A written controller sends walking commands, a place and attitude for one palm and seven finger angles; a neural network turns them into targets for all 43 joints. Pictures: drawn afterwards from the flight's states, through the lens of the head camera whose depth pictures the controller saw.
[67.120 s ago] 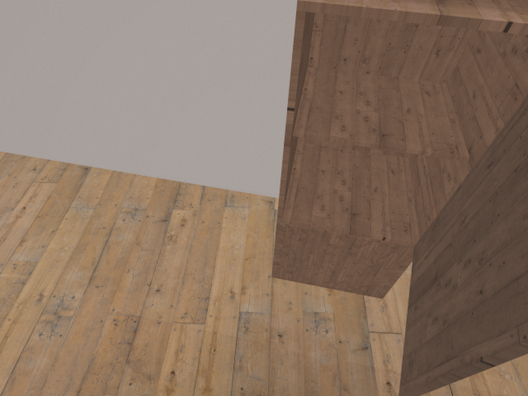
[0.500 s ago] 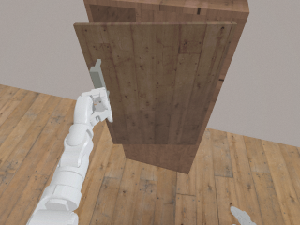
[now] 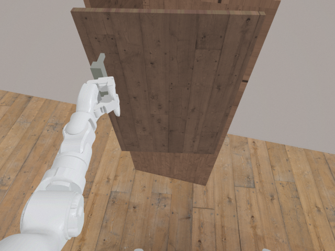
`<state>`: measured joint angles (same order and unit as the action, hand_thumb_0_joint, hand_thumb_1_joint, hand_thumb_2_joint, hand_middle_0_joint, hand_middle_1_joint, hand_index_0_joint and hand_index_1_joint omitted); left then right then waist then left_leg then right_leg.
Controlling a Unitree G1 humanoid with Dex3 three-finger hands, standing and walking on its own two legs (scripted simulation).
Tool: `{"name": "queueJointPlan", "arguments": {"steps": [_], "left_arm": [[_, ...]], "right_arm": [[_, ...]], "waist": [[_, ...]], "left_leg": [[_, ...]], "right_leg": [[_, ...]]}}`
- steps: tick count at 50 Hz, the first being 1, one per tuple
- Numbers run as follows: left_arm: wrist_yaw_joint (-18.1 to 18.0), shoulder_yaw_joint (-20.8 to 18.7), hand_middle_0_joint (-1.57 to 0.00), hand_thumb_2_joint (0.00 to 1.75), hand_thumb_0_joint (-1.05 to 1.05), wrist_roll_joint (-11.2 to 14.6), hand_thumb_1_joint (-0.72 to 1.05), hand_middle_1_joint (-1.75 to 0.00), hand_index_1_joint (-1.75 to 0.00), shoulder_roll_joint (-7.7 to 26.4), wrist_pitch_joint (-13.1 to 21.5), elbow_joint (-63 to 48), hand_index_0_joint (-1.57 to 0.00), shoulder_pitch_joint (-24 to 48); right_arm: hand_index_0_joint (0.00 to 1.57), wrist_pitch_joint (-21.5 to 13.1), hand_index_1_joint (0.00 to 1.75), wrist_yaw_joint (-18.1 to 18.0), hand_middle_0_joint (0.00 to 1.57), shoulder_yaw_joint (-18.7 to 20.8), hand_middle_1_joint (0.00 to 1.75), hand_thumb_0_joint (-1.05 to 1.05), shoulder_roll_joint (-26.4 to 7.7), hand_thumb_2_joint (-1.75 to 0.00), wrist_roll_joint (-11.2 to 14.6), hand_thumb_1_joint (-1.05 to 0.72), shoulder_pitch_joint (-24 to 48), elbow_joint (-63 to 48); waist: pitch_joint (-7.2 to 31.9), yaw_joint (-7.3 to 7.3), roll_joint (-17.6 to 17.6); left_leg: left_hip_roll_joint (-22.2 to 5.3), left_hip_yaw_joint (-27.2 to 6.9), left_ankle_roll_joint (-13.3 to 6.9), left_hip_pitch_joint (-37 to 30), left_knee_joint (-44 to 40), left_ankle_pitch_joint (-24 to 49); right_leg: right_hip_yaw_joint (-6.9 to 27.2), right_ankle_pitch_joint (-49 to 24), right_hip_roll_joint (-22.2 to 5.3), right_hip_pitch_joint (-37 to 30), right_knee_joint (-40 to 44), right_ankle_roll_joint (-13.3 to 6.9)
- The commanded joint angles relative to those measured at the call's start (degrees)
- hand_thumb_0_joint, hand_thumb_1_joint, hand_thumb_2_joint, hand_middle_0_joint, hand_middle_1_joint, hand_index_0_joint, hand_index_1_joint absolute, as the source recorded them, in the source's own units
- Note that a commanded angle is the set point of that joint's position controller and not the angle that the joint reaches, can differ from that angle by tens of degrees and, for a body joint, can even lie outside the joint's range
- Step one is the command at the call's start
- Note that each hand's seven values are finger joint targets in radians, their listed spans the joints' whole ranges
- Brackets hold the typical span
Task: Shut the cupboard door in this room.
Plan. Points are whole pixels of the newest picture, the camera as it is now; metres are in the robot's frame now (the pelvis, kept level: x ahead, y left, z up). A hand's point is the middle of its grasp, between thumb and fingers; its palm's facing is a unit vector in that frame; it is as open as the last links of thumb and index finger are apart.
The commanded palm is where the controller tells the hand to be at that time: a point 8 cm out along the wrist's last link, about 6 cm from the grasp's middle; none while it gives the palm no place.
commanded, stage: push the door shut along its arc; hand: left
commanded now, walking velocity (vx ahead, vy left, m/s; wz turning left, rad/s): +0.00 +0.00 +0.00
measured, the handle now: (106, 82) +0.52 +0.16 +0.11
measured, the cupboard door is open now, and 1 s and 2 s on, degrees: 11 2 0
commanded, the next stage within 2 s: pull the fist back off the door in 1.28 s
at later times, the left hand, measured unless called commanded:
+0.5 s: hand (126, 86) +0.49 +0.10 +0.12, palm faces -0.24 -0.97 -0.02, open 3.1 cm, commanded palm +0.49 +0.15 +0.11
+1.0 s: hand (145, 73) +0.54 +0.06 +0.12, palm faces -0.34 -0.94 +0.00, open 3.1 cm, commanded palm +0.55 +0.11 +0.11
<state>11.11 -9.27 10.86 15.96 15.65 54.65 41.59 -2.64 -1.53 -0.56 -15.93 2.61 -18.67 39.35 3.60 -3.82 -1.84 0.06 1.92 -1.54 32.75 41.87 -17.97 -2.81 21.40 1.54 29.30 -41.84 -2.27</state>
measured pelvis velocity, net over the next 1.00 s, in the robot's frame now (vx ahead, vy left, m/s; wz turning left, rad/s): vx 0.00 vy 0.01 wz -0.02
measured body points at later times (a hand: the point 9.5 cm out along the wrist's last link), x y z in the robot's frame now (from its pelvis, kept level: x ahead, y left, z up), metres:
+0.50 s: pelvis +0.00 +0.01 -0.01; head +0.08 +0.01 +0.43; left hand +0.50 +0.16 +0.12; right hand +0.01 -0.26 -0.13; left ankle +0.03 +0.10 -0.71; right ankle -0.01 -0.09 -0.71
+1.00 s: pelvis +0.00 +0.01 -0.02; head +0.12 +0.00 +0.41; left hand +0.55 +0.11 +0.12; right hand -0.05 -0.26 -0.13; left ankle +0.03 +0.10 -0.71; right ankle -0.01 -0.09 -0.71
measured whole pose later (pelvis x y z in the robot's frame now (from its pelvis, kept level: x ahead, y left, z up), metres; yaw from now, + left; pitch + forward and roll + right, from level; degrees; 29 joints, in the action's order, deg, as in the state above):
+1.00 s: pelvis +0.00 +0.01 -0.02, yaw -1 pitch +19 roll -2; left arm 18.9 -14.0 5.3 25.5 14.5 75.6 68.9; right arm -1.9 -0.5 -0.7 -16.8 -0.1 -24.9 40.3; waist 4.6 -13.1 -3.0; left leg -1.1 2.1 -2.0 48.9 50.3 -20.8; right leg -2.6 23.2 2.5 45.0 -48.7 -2.0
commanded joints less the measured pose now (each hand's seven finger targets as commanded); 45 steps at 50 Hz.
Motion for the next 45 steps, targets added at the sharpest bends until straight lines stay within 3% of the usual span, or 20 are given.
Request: {"name": "queueJointPlan", "arguments": {"steps": [1, 2, 4, 8, 10, 11, 14, 16, 18, 21, 25, 27, 29, 31, 34, 37, 40, 42, 44, 45], "left_arm": [[1.2, -2.2, -1.3, 0.9, 0.0, 0.2, 0.9, -1.5, -1.5, 9.7, 5.2, -10.8, -1.3, 30.6], [1.5, -1.6, -1.3, 0.9, 0.0, 0.1, 0.9, -1.5, -1.5, 9.3, 5.3, -9.7, -1.3, 30.5], [1.6, -3.2, -1.3, 0.9, 0.0, -0.4, 0.9, -1.5, -1.5, 12.2, 5.7, -7.4, -1.3, 32.5], [2.8, -2.7, -1.3, 0.9, 0.0, -0.8, 0.9, -1.5, -1.5, 12.1, 6.3, -6.4, -1.3, 34.8], [3.4, -1.7, -1.3, 0.9, 0.0, -0.7, 0.9, -1.5, -1.5, 11.3, 6.6, -6.1, -1.3, 37.3], [3.9, -0.8, -1.3, 0.9, 0.0, -0.5, 0.9, -1.5, -1.5, 10.3, 6.3, -4.5, -1.3, 37.7], [4.4, -3.9, -1.3, 0.9, 0.0, -0.2, 0.9, -1.5, -1.5, 14.2, 5.9, -1.5, -1.3, 39.4], [4.9, -1.4, -1.3, 0.9, 0.0, -0.3, 0.9, -1.5, -1.5, 11.8, 6.0, -2.0, -1.3, 43.6], [5.0, -2.4, -1.3, 0.9, 0.0, -0.7, 0.9, -1.5, -1.5, 13.4, 5.8, 0.6, -1.3, 44.3], [5.2, -0.2, -1.3, 0.9, 0.0, -1.3, 0.9, -1.5, -1.5, 11.0, 6.4, 0.3, -1.3, 47.6], [5.4, -1.8, -1.3, 0.9, 0.0, -1.4, 0.9, -1.5, -1.5, 12.8, 6.3, 1.4, -1.3, 49.2], [5.7, -2.3, -1.3, 0.9, 0.0, -1.6, 0.9, -1.5, -1.5, 13.4, 5.2, 4.1, -1.3, 49.2], [5.2, -6.7, -1.3, 0.9, 0.0, -2.0, 0.9, -1.5, -1.5, 18.7, 4.4, 6.4, -1.3, 49.6], [5.0, -8.0, -1.3, 0.9, 0.0, -2.8, 0.9, -1.5, -1.5, 20.6, 3.8, 7.1, -1.3, 49.5], [4.8, -5.6, -1.3, 0.9, 0.0, -3.9, 0.9, -1.5, -1.5, 18.2, 4.9, 5.8, -1.3, 52.1], [5.2, -4.2, -1.3, 0.9, 0.0, -4.6, 0.9, -1.5, -1.5, 17.1, 4.9, 7.6, -1.3, 53.7], [6.2, -5.3, -1.3, 0.9, 0.0, -4.4, 0.9, -1.5, -1.5, 18.8, 4.4, 8.0, -1.3, 54.5], [6.8, -4.7, -1.3, 0.9, 0.0, -4.3, 0.9, -1.5, -1.5, 18.3, 3.5, 8.4, -1.3, 57.7], [7.0, -6.7, -1.3, 0.9, 0.0, -4.2, 0.9, -1.5, -1.5, 21.0, 3.3, 8.3, -1.3, 58.1], [7.3, -5.2, -1.3, 0.9, 0.0, -4.4, 0.9, -1.5, -1.5, 19.8, 3.2, 7.2, -1.3, 60.0]], "right_arm": [[0.2, -2.1, 0.3, -0.1, 0.2, 3.0, 0.3, 0.0, -7.8, -0.9, -0.1, -0.9, -3.2, -5.7], [0.2, -2.0, 0.3, 0.0, 0.2, 3.0, 0.3, 0.0, -7.8, -0.9, -0.1, -0.9, -3.3, -5.6], [0.2, -1.6, 0.3, -0.2, 0.2, 3.1, 0.3, 0.0, -8.4, -0.9, -0.3, -0.9, -4.4, -4.9], [0.2, -1.6, 0.3, 0.1, 0.2, 3.3, 0.3, 0.0, -8.4, -0.9, -0.2, -0.9, -4.8, -5.0], [0.2, -1.5, 0.3, 0.1, 0.2, 3.3, 0.3, 0.0, -8.7, -0.9, -0.3, -0.9, -5.5, -4.6], [0.2, -1.6, 0.3, 0.2, 0.2, 3.3, 0.3, 0.0, -8.6, -0.9, -0.3, -0.9, -5.6, -4.5], [0.2, -1.3, 0.3, -0.1, 0.2, 3.4, 0.3, 0.0, -9.6, -0.9, -0.4, -0.9, -7.1, -3.9], [0.2, -1.6, 0.3, 0.0, 0.2, 3.3, 0.3, 0.0, -9.2, -0.9, -0.5, -0.9, -7.1, -3.7], [0.2, -1.7, 0.3, 0.0, 0.2, 3.3, 0.3, 0.0, -9.7, -0.9, -0.6, -0.9, -7.9, -3.2], [0.2, -2.1, 0.3, 0.3, 0.2, 3.4, 0.3, 0.0, -9.7, -0.9, -0.9, -0.9, -8.6, -2.9], [0.2, -2.2, 0.3, 0.6, 0.2, 3.6, 0.3, 0.0, -10.2, -0.9, -1.3, -0.9, -9.9, -2.3], [0.2, -1.9, 0.3, 0.7, 0.2, 3.5, 0.3, 0.0, -10.4, -0.9, -1.4, -0.9, -10.5, -2.1], [0.2, -1.6, 0.3, 0.6, 0.2, 3.3, 0.3, 0.0, -11.0, -0.9, -1.6, -0.9, -11.7, -2.1], [0.2, -1.1, 0.3, 0.6, 0.2, 3.2, 0.3, 0.0, -10.9, -0.9, -1.6, -0.9, -11.9, -3.0], [0.2, -1.1, 0.3, 0.8, 0.2, 3.3, 0.3, 0.0, -10.6, -0.9, -2.0, -0.9, -12.5, -3.4], [0.2, -0.8, 0.3, 1.1, 0.2, 3.6, 0.3, 0.0, -10.8, -0.9, -2.2, -0.9, -13.3, -2.9], [0.2, -0.4, 0.3, 1.0, 0.2, 3.7, 0.3, 0.0, -11.2, -0.9, -2.3, -0.9, -14.2, -2.9], [0.2, -0.4, 0.3, 0.8, 0.2, 3.7, 0.3, 0.0, -11.2, -0.9, -2.4, -0.9, -14.7, -2.3], [0.2, -0.2, 0.3, 0.5, 0.2, 3.8, 0.3, 0.0, -11.6, -0.9, -2.4, -0.9, -15.6, -2.2], [0.2, -0.2, 0.3, 0.5, 0.2, 3.6, 0.3, 0.0, -11.3, -0.9, -2.5, -0.9, -15.2, -2.1]], "waist": [[21.4, -2.22, 1.9], [21.1, -2.76, 2.2], [19.9, -3.23, 2.9], [22.2, -3.57, -1.0], [22.9, -4.5, -1.4], [21.9, -4.99, -1.4], [21.6, -5.44, 1.6], [22.2, -6.58, -0.4], [20.9, -7.23, 1.0], [23.5, -7.81, -2.7], [26.7, -7.87, -2.5], [25.9, -8.3, -0.7], [25.4, -7.66, -0.1], [25.0, -7.79, 1.1], [26.1, -8.42, -2.4], [25.6, -9.81, -2.0], [28.3, -9.51, -2.7], [28.0, -10.78, -2.3], [29.3, -10.63, -1.6], [30.1, -11.12, -2.7]], "left_leg": [[0.4, -3.2, -0.6, -15.3, -2.0, 12.6], [0.4, -3.2, -0.7, -15.1, -1.9, 12.4], [0.3, -3.3, -0.8, -13.1, -1.6, 11.2], [0.1, -3.6, -0.4, -15.1, -1.2, 11.8], [-0.2, -4.3, -0.3, -16.4, -0.8, 12.9], [-0.2, -4.3, -0.3, -16.1, -0.6, 11.8], [-0.2, -4.4, -0.6, -13.5, -0.5, 10.8], [-0.3, -4.8, -0.5, -14.5, -0.2, 11.0], [-0.6, -5.1, -0.5, -13.1, 0.3, 9.3], [-0.8, -6.1, -0.1, -16.1, 1.0, 11.1], [-1.0, -6.8, -0.1, -16.9, 1.9, 13.3], [-1.0, -6.6, -0.2, -15.0, 2.3, 13.1], [-0.6, -6.2, -0.6, -11.9, 2.6, 13.2], [-0.6, -5.8, -0.7, -9.3, 2.5, 12.3], [-0.6, -6.0, -0.5, -11.0, 3.7, 13.9], [-1.0, -6.3, -0.4, -11.4, 4.5, 13.4], [-0.9, -6.4, -0.5, -11.8, 4.9, 14.9], [-0.8, -6.2, -0.7, -11.4, 5.6, 14.7], [-0.6, -6.2, -1.1, -10.7, 5.9, 15.8], [-0.5, -6.1, -1.1, -10.8, 6.1, 16.0]], "right_leg": [[3.0, -20.5, 0.0, -2.3, 4.8, 1.4], [3.0, -20.3, 0.1, -1.5, 4.7, 1.4], [3.4, -19.1, 0.0, -1.2, 4.8, 1.5], [3.0, -18.2, 0.3, 0.9, 4.1, 1.2], [2.5, -18.0, 0.5, 2.7, 3.6, 1.1], [2.5, -16.8, 0.6, 3.9, 3.9, 1.2], [2.6, -16.1, 0.8, 3.2, 3.9, 1.1], [2.5, -15.9, 0.8, 5.2, 3.4, 1.2], [2.5, -13.8, 0.8, 7.1, 3.5, 1.3], [2.0, -13.2, 0.9, 9.9, 2.4, 1.0], [1.7, -13.9, 1.1, 10.5, 1.5, 0.8], [1.7, -14.4, 1.2, 10.3, 1.3, 0.9], [2.1, -15.2, 1.2, 8.6, 1.0, 0.9], [2.5, -15.8, 1.1, 7.3, 0.8, 1.2], [2.3, -15.9, 1.2, 10.0, 0.0, 1.0], [2.2, -14.8, 1.5, 12.5, 0.0, 1.2], [2.1, -15.9, 1.6, 11.7, -0.6, 0.9], [2.2, -16.4, 1.6, 12.4, -0.4, 1.2], [2.3, -17.6, 1.7, 11.2, -0.7, 1.1], [2.5, -18.1, 1.7, 11.4, -0.7, 1.3]]}}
